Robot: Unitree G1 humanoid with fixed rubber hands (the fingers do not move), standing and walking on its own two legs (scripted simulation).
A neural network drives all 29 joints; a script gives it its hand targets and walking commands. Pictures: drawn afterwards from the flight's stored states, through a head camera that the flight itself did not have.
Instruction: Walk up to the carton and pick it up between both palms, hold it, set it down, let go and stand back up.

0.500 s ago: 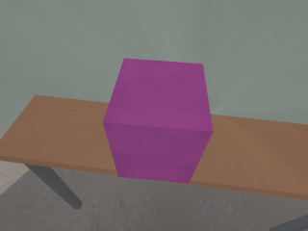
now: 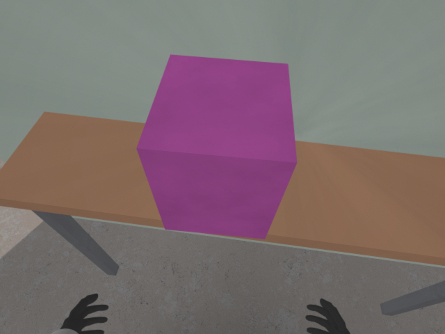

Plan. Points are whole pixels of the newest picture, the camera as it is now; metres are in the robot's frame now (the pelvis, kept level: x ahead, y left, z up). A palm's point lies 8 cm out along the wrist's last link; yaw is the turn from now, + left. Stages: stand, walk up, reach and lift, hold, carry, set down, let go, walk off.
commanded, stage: reach and lift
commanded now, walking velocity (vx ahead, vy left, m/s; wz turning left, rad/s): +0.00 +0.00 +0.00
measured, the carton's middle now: (221, 153) +0.42 +0.03 +0.08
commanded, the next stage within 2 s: none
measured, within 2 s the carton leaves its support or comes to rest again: neither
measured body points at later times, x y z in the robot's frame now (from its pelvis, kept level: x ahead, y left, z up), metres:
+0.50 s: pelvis -0.01 +0.00 +0.01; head -0.02 +0.00 +0.46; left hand +0.13 +0.26 -0.05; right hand +0.15 -0.18 -0.04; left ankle +0.00 +0.15 -0.73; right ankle +0.04 -0.09 -0.73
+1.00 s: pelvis +0.02 +0.01 +0.02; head +0.01 +0.02 +0.47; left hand +0.19 +0.26 +0.00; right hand +0.21 -0.16 +0.01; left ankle +0.00 +0.15 -0.73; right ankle +0.04 -0.09 -0.73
